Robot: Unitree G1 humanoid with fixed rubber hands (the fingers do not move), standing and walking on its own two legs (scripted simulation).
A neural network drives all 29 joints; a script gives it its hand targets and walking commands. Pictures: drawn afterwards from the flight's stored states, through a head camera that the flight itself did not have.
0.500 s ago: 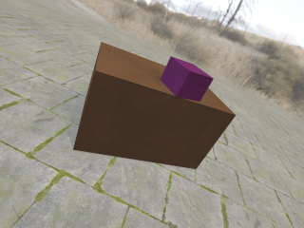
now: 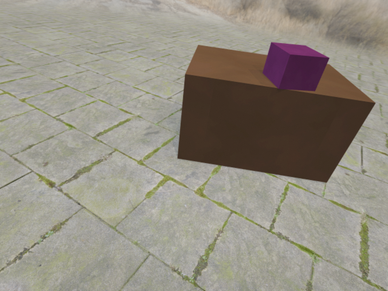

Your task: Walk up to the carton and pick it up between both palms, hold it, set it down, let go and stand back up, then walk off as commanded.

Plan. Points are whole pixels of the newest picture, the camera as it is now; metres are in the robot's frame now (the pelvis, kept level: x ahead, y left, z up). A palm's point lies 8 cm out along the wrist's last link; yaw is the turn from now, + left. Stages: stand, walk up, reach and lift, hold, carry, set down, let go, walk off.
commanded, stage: walk off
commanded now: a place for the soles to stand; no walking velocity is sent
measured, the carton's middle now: (292, 66) +1.52 -0.46 +0.07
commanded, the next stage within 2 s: none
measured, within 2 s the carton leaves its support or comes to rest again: neither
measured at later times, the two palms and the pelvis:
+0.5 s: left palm out of the picture -0.03 +0.14 -0.11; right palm out of the picture -0.03 -0.48 -0.12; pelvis -0.11 -0.18 -0.05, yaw -4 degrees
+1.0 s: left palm out of the picture -0.08 +0.00 -0.05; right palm out of the picture -0.02 -0.64 -0.07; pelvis -0.10 -0.33 +0.02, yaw -1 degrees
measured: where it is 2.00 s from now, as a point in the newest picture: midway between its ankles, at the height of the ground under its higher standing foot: outside the picture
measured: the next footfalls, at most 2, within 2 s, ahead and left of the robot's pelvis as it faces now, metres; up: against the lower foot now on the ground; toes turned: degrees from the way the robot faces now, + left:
left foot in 0.06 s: -0.09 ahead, +0.12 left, +0.00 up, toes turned -3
right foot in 0.42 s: +0.04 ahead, -0.30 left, +0.00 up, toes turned -6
